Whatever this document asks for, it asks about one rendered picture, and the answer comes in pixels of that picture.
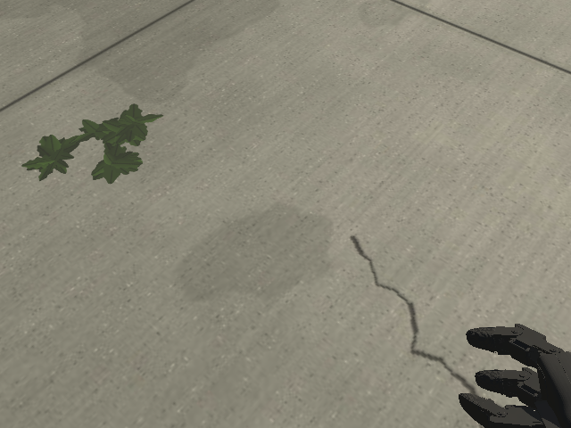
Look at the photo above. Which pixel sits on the robot right hand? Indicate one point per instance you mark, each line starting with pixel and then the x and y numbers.
pixel 548 391

